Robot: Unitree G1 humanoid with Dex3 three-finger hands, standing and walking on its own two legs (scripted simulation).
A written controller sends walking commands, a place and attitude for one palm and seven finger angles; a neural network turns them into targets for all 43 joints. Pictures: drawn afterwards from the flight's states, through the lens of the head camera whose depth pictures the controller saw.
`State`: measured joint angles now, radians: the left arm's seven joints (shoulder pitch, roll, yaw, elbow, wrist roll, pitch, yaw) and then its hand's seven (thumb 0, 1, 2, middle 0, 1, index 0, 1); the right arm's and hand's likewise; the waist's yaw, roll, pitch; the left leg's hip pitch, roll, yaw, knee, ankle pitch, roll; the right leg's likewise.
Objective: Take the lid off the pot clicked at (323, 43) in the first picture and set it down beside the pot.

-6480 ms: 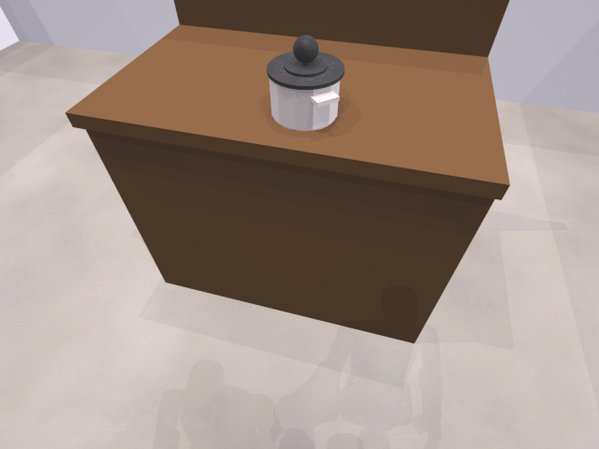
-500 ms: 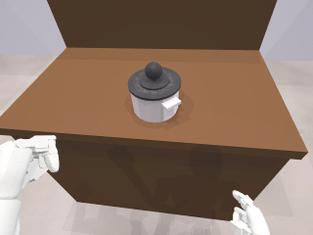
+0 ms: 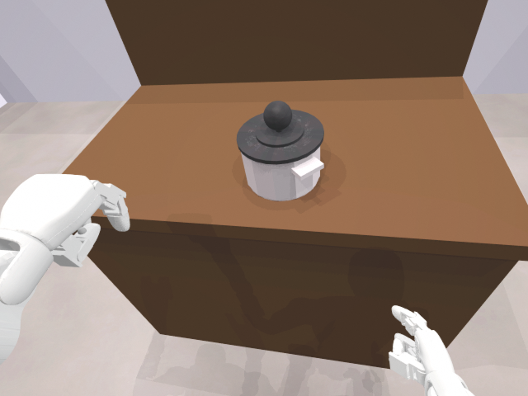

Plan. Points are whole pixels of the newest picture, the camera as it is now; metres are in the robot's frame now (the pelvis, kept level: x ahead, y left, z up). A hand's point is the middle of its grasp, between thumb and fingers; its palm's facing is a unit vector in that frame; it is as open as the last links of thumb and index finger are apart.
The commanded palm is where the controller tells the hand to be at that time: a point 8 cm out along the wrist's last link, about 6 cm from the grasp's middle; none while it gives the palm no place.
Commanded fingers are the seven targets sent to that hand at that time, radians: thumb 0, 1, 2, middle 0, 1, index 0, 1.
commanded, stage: reach forward and open the fingers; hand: left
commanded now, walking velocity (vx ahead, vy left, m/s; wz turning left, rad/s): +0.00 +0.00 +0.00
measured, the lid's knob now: (277, 115) +0.55 +0.05 +0.16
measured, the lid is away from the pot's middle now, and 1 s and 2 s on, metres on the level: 0.00 0.00 0.00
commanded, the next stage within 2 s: move the open hand above the knob in 0.68 s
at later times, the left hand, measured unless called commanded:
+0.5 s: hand (96, 175) +0.30 +0.24 +0.24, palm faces +0.05 +0.11 -0.99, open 9.8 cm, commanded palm +0.26 +0.24 +0.30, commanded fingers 0.00 -0.41 1.74 -0.88 -0.08 -0.88 -0.08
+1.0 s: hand (132, 166) +0.33 +0.21 +0.23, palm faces -0.01 -0.01 -1.00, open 10.0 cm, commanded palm +0.30 +0.21 +0.31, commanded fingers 0.00 -0.41 1.74 -0.89 -0.08 -0.89 -0.08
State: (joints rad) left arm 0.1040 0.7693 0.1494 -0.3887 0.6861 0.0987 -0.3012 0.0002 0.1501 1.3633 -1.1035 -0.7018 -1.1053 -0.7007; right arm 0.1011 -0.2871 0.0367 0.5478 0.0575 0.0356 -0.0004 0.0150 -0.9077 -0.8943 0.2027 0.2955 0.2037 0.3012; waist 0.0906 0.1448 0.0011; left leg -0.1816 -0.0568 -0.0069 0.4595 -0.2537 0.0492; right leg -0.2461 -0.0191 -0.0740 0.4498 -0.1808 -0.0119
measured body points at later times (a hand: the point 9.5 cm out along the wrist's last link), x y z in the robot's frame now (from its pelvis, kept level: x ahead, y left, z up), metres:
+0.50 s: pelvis -0.02 +0.01 +0.00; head -0.02 -0.05 +0.44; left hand +0.29 +0.23 +0.29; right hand +0.19 -0.21 -0.10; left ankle +0.00 +0.09 -0.74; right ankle +0.04 -0.11 -0.74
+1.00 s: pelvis -0.01 +0.00 +0.00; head +0.00 -0.07 +0.44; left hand +0.32 +0.21 +0.28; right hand +0.21 -0.22 -0.10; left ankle +0.00 +0.09 -0.74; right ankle +0.04 -0.11 -0.74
